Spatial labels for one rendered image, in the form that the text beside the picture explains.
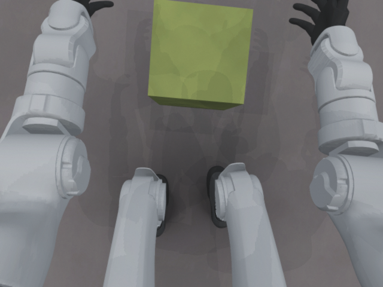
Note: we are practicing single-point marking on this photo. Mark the carton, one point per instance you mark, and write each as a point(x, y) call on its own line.
point(199, 55)

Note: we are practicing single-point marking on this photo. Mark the robot right hand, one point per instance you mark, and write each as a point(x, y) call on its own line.
point(332, 13)

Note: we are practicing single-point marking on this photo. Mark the robot left forearm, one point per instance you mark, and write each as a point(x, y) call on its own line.
point(57, 77)

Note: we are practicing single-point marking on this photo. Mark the robot right forearm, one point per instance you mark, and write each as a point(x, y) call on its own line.
point(345, 97)

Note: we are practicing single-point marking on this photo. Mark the left robot upper arm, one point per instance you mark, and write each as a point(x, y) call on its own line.
point(39, 174)

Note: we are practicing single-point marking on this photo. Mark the left robot shin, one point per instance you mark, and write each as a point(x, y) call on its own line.
point(141, 171)

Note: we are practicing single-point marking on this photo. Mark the robot left hand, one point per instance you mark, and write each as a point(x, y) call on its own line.
point(94, 6)

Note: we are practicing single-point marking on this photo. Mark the robot shin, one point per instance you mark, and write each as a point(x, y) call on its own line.
point(235, 167)
point(141, 171)

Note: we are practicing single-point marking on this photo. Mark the right robot shin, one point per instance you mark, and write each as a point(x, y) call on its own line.
point(235, 167)

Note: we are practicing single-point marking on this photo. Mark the right robot upper arm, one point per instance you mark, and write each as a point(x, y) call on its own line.
point(350, 189)

